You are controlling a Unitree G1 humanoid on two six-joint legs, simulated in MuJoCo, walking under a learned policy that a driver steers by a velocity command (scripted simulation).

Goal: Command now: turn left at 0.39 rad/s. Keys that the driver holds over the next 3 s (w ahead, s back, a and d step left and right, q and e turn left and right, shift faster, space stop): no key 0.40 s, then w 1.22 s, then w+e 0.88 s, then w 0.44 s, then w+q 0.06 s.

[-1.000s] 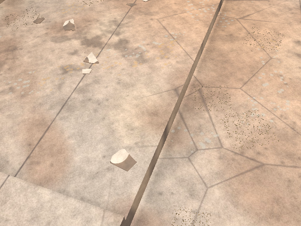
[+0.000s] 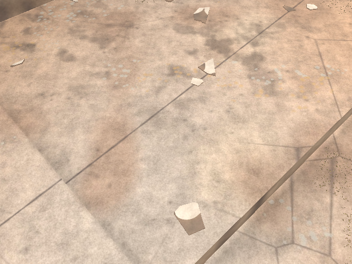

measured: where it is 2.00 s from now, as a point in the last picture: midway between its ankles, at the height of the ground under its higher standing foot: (163, 193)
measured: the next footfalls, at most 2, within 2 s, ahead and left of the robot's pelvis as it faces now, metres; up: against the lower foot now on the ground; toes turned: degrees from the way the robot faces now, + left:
left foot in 0.42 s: -0.02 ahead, +0.08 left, +0.00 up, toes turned +0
right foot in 0.74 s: +0.11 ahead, -0.15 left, +0.00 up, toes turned +2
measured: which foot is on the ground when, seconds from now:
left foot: down 0.00-0.00, up 0.02-0.40, down 0.42-0.74, up 0.76-1.00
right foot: down 0.00-0.48, up 0.50-0.72, down 0.74-1.00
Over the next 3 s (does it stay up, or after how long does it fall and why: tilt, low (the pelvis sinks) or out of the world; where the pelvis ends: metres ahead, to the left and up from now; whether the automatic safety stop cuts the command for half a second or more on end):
stays up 1.26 -0.09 0.11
